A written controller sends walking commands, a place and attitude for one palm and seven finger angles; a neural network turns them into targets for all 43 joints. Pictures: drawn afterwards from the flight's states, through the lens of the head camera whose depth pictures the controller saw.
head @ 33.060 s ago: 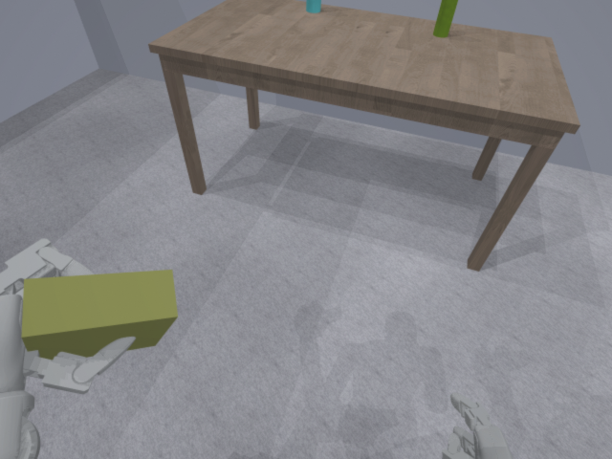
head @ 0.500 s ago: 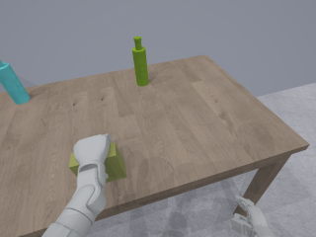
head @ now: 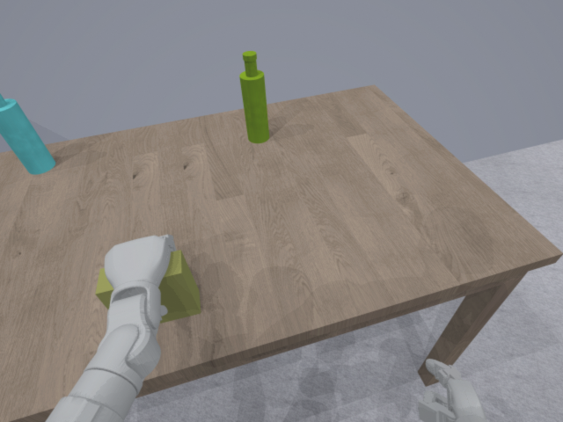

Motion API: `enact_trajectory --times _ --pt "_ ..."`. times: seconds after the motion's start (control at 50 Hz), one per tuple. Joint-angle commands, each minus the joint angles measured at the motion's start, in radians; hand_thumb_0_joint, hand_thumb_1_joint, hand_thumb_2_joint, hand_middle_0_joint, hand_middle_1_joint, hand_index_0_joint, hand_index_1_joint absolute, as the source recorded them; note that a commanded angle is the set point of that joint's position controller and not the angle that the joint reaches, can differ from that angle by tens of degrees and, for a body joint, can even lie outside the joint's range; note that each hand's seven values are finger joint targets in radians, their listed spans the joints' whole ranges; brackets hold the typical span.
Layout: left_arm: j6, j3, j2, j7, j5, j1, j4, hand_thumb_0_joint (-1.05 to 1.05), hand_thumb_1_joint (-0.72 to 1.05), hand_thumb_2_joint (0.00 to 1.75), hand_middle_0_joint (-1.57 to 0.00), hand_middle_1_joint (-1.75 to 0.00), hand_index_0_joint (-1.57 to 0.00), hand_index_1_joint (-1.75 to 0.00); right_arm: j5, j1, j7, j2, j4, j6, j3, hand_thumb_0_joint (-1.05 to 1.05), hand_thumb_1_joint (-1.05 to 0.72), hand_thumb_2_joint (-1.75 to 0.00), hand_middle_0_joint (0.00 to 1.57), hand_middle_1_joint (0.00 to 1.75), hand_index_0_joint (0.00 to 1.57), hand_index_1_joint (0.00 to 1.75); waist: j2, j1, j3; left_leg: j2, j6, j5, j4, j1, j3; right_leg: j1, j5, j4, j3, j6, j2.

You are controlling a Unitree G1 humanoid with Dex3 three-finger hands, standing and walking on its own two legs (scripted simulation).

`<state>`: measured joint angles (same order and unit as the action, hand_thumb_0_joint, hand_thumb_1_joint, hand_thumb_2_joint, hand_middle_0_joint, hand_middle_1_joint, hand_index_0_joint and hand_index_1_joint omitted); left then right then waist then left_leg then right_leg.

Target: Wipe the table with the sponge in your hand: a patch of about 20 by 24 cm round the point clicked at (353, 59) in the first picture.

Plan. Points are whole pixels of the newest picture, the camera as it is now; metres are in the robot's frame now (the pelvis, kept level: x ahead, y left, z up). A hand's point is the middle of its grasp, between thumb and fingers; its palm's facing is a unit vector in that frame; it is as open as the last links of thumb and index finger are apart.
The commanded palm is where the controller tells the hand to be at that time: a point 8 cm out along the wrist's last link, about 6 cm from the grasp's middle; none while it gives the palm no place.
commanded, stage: wipe forward along the middle lane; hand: left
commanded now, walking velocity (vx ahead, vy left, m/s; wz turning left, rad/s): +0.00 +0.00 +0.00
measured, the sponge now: (157, 298) +0.30 +0.25 -0.01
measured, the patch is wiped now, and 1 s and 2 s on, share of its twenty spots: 1.00 1.00 1.00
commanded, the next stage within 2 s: slide back across to the first lane in 1.38 s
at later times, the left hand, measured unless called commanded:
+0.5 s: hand (156, 256) +0.35 +0.26 +0.03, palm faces -0.07 +0.00 -1.00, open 9.0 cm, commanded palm +0.34 +0.25 +0.06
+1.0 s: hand (158, 232) +0.40 +0.28 +0.03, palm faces -0.09 +0.02 -1.00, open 9.0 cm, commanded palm +0.39 +0.27 +0.06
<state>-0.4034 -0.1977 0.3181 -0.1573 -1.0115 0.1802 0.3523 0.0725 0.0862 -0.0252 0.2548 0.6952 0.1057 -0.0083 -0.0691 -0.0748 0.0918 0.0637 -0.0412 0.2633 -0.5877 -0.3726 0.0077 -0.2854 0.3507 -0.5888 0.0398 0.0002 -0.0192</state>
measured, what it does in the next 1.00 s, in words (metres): stands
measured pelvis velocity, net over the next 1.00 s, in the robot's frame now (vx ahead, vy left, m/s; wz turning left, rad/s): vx -0.03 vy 0.01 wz -0.02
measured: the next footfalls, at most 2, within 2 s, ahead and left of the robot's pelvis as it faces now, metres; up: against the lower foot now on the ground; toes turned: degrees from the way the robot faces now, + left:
none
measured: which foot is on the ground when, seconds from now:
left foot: down 0.00-1.00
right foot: down 0.00-1.00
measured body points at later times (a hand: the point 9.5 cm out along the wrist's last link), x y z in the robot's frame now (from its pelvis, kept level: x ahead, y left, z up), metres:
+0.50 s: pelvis -0.03 +0.00 -0.01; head -0.01 -0.02 +0.44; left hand +0.35 +0.26 +0.09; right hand +0.11 -0.25 -0.14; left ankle +0.02 +0.15 -0.73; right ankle -0.03 -0.12 -0.73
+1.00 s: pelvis -0.03 +0.01 -0.01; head +0.02 +0.00 +0.43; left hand +0.40 +0.28 +0.09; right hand +0.05 -0.26 -0.15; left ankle +0.02 +0.15 -0.73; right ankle -0.03 -0.12 -0.73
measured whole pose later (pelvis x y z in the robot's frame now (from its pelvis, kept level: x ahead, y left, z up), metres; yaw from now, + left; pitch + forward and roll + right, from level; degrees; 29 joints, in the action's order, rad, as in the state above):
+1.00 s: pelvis -0.03 +0.01 -0.01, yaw -1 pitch +12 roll -2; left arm -0.24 -0.07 0.44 -0.26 -1.04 0.73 1.03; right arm 0.06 0.25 -0.02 0.26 0.76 0.11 -0.04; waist -0.06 0.03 0.13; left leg 0.08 -0.03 0.26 -0.70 -0.66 0.01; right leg -0.56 0.33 -0.68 0.03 0.01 0.00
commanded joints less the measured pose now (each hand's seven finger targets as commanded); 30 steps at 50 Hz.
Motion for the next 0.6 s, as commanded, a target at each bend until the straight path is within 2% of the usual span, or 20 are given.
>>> enact_trajectory --times 0.0,0.02,0.04,0.06,0.1,0.12,0.16,0.2,0.22,0.24,0.28,0.32,0.38,0.4,0.42,0.46,0.5,0.52,0.56,0.58 --pt "0.023 0.067 0.12 -0.01 -0.004 0.214 0.005 0.0 0.1 1.3 -1.2 -1.6 -1.2 -1.6 0.002 -0.131 -0.009 0.12 -0.146 -0.054 -0.042 0.0 -0.9 -0.9 0.2 0.3 0.2 0.3 0.136 0.021 0.141 -0.083 0.074 -0.172 0.025 0.12 -0.038 -0.046 -0.314 0.092 0.008 -0.047 0.05" --pt "0.025 0.109 0.166 -0.013 -0.01 0.226 0.035 0.0 0.1 1.3 -1.2 -1.6 -1.2 -1.6 0.0 -0.122 -0.01 0.129 -0.136 -0.051 -0.044 0.0 -0.9 -0.9 0.2 0.3 0.2 0.3 0.148 0.019 0.133 -0.079 0.07 -0.155 0.032 0.109 -0.03 -0.052 -0.285 0.097 0.002 -0.051 0.053" --pt "0.035 0.052 0.112 -0.013 -0.01 0.273 0.023 0.0 0.1 1.3 -1.2 -1.6 -1.2 -1.6 0.004 -0.121 -0.01 0.122 -0.147 -0.052 -0.041 0.0 -0.9 -0.9 0.2 0.3 0.2 0.3 0.127 0.033 0.135 -0.081 0.073 -0.145 0.027 0.107 -0.035 -0.067 -0.272 0.093 0.008 -0.048 0.051" --pt "0.039 0.047 0.105 -0.015 -0.014 0.299 0.06 0.0 0.1 1.3 -1.2 -1.6 -1.2 -1.6 0.006 -0.112 -0.009 0.12 -0.138 -0.052 -0.043 0.0 -0.9 -0.9 0.2 0.3 0.2 0.3 0.146 0.04 0.113 -0.079 0.072 -0.129 0.027 0.098 -0.03 -0.09 -0.244 0.093 0.015 -0.048 0.052" --pt "0.051 0.049 0.112 -0.024 -0.02 0.329 0.083 0.0 0.1 1.3 -1.2 -1.6 -1.2 -1.6 0.004 -0.099 -0.009 0.124 -0.134 -0.052 -0.048 0.0 -0.9 -0.9 0.2 0.3 0.2 0.3 0.114 0.037 0.139 -0.08 0.071 -0.123 0.02 0.094 -0.03 -0.1 -0.232 0.085 0.014 -0.051 0.052" --pt "0.054 0.085 0.147 -0.031 -0.021 0.342 0.101 0.0 0.1 1.3 -1.2 -1.6 -1.2 -1.6 0.002 -0.091 -0.01 0.129 -0.127 -0.05 -0.05 0.0 -0.9 -0.9 0.2 0.3 0.2 0.3 0.123 0.034 0.146 -0.076 0.069 -0.116 0.026 0.091 -0.026 -0.099 -0.217 0.089 0.011 -0.055 0.055" --pt "0.06 0.044 0.098 -0.037 -0.015 0.364 0.145 0.0 0.1 1.3 -1.2 -1.6 -1.2 -1.6 0.006 -0.08 -0.011 0.124 -0.129 -0.048 -0.05 0.0 -0.9 -0.9 0.2 0.3 0.2 0.3 0.144 0.046 0.138 -0.077 0.071 -0.095 0.018 0.072 -0.03 -0.119 -0.196 0.086 0.017 -0.049 0.053" --pt "0.063 0.048 0.112 -0.046 -0.019 0.41 0.193 0.0 0.1 1.3 -1.2 -1.6 -1.2 -1.6 0.006 -0.073 -0.013 0.129 -0.12 -0.043 -0.05 0.0 -0.9 -0.9 0.2 0.3 0.2 0.3 0.141 0.054 0.127 -0.077 0.07 -0.071 0.015 0.054 -0.032 -0.139 -0.17 0.089 0.011 -0.047 0.051" --pt "0.062 0.103 0.171 -0.053 -0.023 0.418 0.222 0.0 0.1 1.3 -1.2 -1.6 -1.2 -1.6 0.004 -0.062 -0.015 0.136 -0.111 -0.04 -0.053 0.0 -0.9 -0.9 0.2 0.3 0.2 0.3 0.15 0.046 0.135 -0.074 0.067 -0.061 0.022 0.045 -0.025 -0.135 -0.151 0.09 0.009 -0.05 0.054" --pt "0.066 0.064 0.139 -0.054 -0.025 0.458 0.233 0.0 0.1 1.3 -1.2 -1.6 -1.2 -1.6 0.006 -0.058 -0.017 0.132 -0.115 -0.038 -0.05 0.0 -0.9 -0.9 0.2 0.3 0.2 0.3 0.143 0.062 0.134 -0.078 0.07 -0.054 0.014 0.037 -0.029 -0.146 -0.146 0.083 0.012 -0.046 0.053" --pt "0.07 0.048 0.128 -0.059 -0.031 0.502 0.292 0.0 0.1 1.3 -1.2 -1.6 -1.2 -1.6 0.007 -0.046 -0.019 0.131 -0.104 -0.037 -0.051 0.0 -0.9 -0.9 0.2 0.3 0.2 0.3 0.139 0.073 0.114 -0.074 0.069 -0.031 0.009 0.025 -0.03 -0.18 -0.116 0.084 0.012 -0.045 0.05" --pt "0.074 0.103 0.188 -0.068 -0.035 0.517 0.329 0.0 0.1 1.3 -1.2 -1.6 -1.2 -1.6 0.002 -0.032 -0.019 0.138 -0.098 -0.032 -0.054 0.0 -0.9 -0.9 0.2 0.3 0.2 0.3 0.135 0.058 0.143 -0.072 0.068 -0.026 0.011 0.013 -0.023 -0.172 -0.107 0.082 0.007 -0.049 0.053" --pt "0.087 0.073 0.16 -0.072 -0.033 0.544 0.364 0.0 0.1 1.3 -1.2 -1.6 -1.2 -1.6 0.004 -0.013 -0.018 0.133 -0.102 -0.03 -0.053 0.0 -0.9 -0.9 0.2 0.3 0.2 0.3 0.131 0.071 0.166 -0.072 0.07 -0.039 -0.005 0.001 -0.028 -0.172 -0.131 0.069 0.009 -0.044 0.051" --pt "0.092 0.081 0.175 -0.076 -0.033 0.573 0.376 0.0 0.1 1.3 -1.2 -1.6 -1.2 -1.6 0.004 -0.009 -0.017 0.134 -0.098 -0.028 -0.054 0.0 -0.9 -0.9 0.2 0.3 0.2 0.3 0.126 0.076 0.166 -0.07 0.07 -0.033 -0.009 -0.001 -0.031 -0.18 -0.125 0.072 0.005 -0.042 0.049" --pt "0.093 0.127 0.226 -0.079 -0.035 0.576 0.394 0.0 0.1 1.3 -1.2 -1.6 -1.2 -1.6 0.002 -0.003 -0.019 0.139 -0.094 -0.024 -0.054 0.0 -0.9 -0.9 0.2 0.3 0.2 0.3 0.129 0.066 0.169 -0.07 0.068 -0.025 -0.001 -0.015 -0.023 -0.174 -0.113 0.076 0.002 -0.045 0.053" --pt "0.103 0.072 0.185 -0.083 -0.036 0.648 0.42 0.0 0.1 1.3 -1.2 -1.6 -1.2 -1.6 0.005 0.008 -0.021 0.134 -0.093 -0.027 -0.052 0.0 -0.9 -0.9 0.2 0.3 0.2 0.3 0.128 0.095 0.146 -0.07 0.072 0.013 -0.006 -0.025 -0.029 -0.211 -0.07 0.076 0.006 -0.037 0.049" --pt "0.108 0.101 0.231 -0.088 -0.039 0.679 0.471 0.0 0.1 1.3 -1.2 -1.6 -1.2 -1.6 0.004 0.026 -0.022 0.138 -0.082 -0.029 -0.053 0.0 -0.9 -0.9 0.2 0.3 0.2 0.3 0.132 0.095 0.149 -0.068 0.073 0.033 -0.008 -0.042 -0.029 -0.221 -0.045 0.078 0.002 -0.035 0.049" --pt "0.109 0.155 0.294 -0.092 -0.042 0.692 0.497 0.0 0.1 1.3 -1.2 -1.6 -1.2 -1.6 0.002 0.032 -0.025 0.146 -0.075 -0.027 -0.052 0.0 -0.9 -0.9 0.2 0.3 0.2 0.3 0.137 0.087 0.153 -0.068 0.071 0.04 -0.002 -0.055 -0.023 -0.216 -0.033 0.08 -0.003 -0.037 0.052" --pt "0.121 0.097 0.246 -0.093 -0.046 0.753 0.51 0.0 0.1 1.3 -1.2 -1.6 -1.2 -1.6 0.004 0.053 -0.024 0.14 -0.072 -0.033 -0.054 0.0 -0.9 -0.9 0.2 0.3 0.2 0.3 0.114 0.111 0.166 -0.066 0.074 0.038 -0.016 -0.054 -0.03 -0.234 -0.045 0.067 0.0 -0.033 0.05" --pt "0.121 0.105 0.258 -0.093 -0.052 0.744 0.535 0.0 0.1 1.3 -1.2 -1.6 -1.2 -1.6 0.002 0.064 -0.022 0.142 -0.068 -0.033 -0.055 0.0 -0.9 -0.9 0.2 0.3 0.2 0.3 0.105 0.106 0.174 -0.066 0.072 0.034 -0.018 -0.058 -0.027 -0.236 -0.047 0.062 0.001 -0.036 0.051"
